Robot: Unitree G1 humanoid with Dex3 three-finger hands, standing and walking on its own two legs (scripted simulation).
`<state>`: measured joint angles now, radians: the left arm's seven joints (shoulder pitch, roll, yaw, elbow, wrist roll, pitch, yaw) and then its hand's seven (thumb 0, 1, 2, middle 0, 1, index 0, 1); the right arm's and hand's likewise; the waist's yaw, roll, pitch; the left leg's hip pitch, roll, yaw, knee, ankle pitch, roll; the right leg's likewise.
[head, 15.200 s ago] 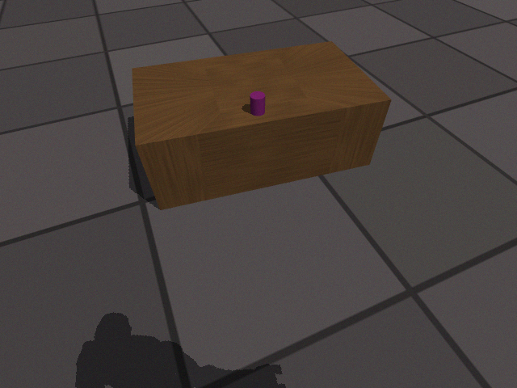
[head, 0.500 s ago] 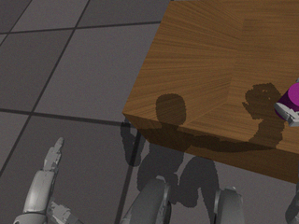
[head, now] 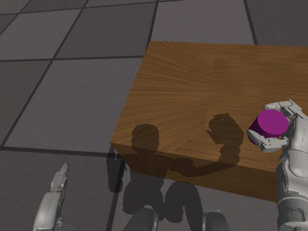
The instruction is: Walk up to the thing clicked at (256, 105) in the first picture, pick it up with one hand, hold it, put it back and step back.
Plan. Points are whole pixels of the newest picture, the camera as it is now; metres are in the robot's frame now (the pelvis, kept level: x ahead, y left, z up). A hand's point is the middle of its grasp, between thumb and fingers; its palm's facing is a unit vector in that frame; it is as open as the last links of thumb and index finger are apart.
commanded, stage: lift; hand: right
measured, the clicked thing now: (266, 128) +0.40 -0.21 +0.00
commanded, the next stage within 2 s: hold in 0.92 s
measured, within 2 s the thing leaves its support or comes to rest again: neither
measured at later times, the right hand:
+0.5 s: hand (268, 125) +0.37 -0.19 +0.07, palm faces +0.24 +0.97 +0.01, open 9.7 cm
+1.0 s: hand (267, 123) +0.36 -0.18 +0.10, palm faces +0.24 +0.97 +0.01, open 9.7 cm
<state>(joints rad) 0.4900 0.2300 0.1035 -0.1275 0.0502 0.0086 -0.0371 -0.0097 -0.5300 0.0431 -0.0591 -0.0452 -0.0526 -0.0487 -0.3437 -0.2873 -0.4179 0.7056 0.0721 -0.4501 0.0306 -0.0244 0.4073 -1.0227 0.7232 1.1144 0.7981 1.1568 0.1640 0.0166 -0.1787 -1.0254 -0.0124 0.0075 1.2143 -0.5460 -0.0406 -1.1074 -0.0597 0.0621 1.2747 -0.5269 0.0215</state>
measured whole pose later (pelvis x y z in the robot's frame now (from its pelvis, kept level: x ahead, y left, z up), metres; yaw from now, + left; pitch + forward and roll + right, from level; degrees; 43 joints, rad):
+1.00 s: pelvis +0.02 +0.01 +0.05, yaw -1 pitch +11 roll +0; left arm 0.44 0.21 0.11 0.09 0.00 0.04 0.02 -0.01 -0.52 0.04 -0.05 -0.04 -0.05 -0.05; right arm -0.12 -0.15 -0.23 0.41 0.12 -0.34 -0.04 -0.03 0.45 -1.07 0.73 1.13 0.81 1.17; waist 0.06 0.01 -0.12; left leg -0.70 0.02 -0.03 0.99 -0.49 -0.03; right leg -0.74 -0.04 0.01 0.99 -0.45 0.03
